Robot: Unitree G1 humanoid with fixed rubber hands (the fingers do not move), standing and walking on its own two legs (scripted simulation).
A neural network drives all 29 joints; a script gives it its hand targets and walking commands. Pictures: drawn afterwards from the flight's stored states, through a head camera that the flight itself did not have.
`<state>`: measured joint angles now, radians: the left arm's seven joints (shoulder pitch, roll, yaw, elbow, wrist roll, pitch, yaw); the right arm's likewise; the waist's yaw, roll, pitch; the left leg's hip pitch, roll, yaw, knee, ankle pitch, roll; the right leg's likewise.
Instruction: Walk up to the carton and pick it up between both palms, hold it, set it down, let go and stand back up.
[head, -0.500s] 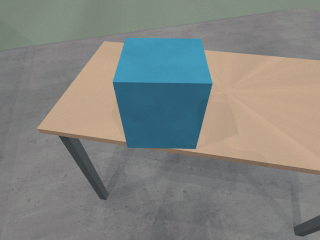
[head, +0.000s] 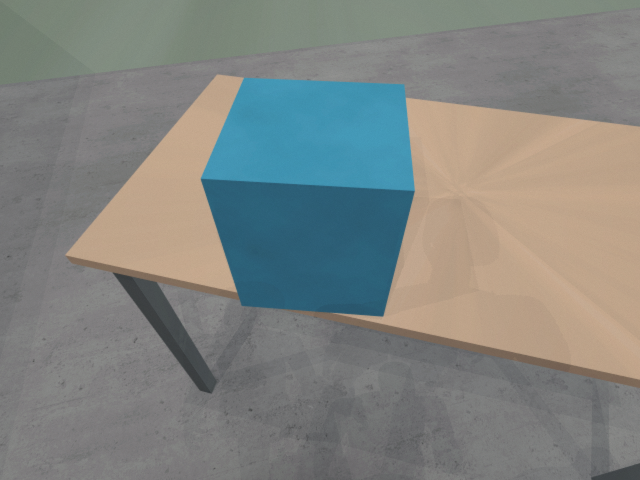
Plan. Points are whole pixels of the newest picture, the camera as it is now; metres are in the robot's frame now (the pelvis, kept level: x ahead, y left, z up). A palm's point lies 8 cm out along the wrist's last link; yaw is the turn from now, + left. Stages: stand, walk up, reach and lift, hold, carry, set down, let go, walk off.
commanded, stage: walk up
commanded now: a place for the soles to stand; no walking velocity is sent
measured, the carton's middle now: (317, 203) +0.45 +0.01 +0.09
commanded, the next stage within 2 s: reach and lift in 1.12 s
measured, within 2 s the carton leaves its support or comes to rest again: neither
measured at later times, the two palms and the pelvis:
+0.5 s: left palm out of the picture +0.00 +0.28 -0.13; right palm out of the picture +0.00 -0.22 -0.13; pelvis -0.01 +0.03 +0.00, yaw -2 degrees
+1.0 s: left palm out of the picture -0.01 +0.27 -0.14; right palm out of the picture -0.01 -0.21 -0.14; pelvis -0.01 +0.03 +0.00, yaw -4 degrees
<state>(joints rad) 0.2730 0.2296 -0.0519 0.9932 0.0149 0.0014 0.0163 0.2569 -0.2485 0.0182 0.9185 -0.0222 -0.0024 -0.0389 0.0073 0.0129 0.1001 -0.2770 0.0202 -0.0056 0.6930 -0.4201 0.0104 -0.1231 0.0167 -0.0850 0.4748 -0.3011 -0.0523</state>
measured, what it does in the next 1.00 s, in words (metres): steps on the spot: left foot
